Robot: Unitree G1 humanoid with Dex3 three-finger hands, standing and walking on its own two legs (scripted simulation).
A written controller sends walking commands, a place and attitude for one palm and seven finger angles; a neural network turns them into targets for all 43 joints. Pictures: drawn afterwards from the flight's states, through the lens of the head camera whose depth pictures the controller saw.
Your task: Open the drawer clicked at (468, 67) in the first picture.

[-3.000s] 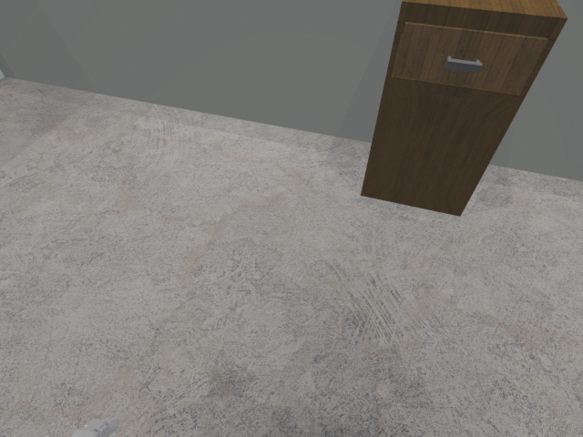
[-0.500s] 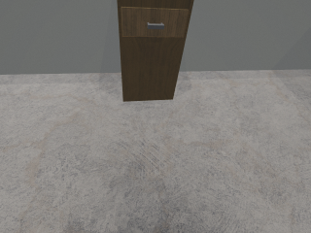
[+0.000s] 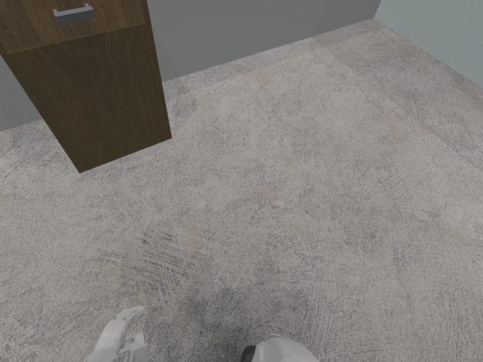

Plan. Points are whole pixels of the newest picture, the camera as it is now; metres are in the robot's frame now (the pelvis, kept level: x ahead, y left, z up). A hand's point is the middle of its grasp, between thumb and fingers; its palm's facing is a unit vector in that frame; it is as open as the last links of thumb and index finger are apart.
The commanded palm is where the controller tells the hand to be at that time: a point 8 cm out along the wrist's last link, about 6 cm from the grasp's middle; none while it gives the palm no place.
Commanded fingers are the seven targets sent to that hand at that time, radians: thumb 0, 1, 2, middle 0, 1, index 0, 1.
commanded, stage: walk to a spot facing it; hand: left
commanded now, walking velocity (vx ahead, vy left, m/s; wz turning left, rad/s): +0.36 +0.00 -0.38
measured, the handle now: (73, 12) +1.04 +0.51 -0.02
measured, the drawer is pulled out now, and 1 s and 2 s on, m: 0.00 0.00 0.00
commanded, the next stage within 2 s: turn to face it in 0.82 s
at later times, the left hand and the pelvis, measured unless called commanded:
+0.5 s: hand (111, 269) +0.30 +0.26 -0.14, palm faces -0.17 -0.97 -0.18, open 7.3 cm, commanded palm none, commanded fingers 0.00 0.90 0.90 -0.20 -0.30 -0.20 -0.30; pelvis +0.22 +0.06 +0.03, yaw -16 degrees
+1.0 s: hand (219, 157) +0.59 +0.05 -0.13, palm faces -0.52 -0.82 -0.25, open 7.3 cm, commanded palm none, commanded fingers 0.00 0.90 0.90 -0.20 -0.30 -0.20 -0.30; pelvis +0.39 -0.06 +0.02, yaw -32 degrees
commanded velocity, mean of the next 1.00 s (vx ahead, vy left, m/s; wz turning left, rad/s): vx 0.27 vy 0.00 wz -0.41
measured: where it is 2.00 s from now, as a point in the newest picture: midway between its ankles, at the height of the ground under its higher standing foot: (257, 275)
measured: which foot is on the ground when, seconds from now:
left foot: up 0.00-0.30, down 0.32-0.84, up 0.86-1.00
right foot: down 0.00-0.32, up 0.34-0.80, down 0.82-1.00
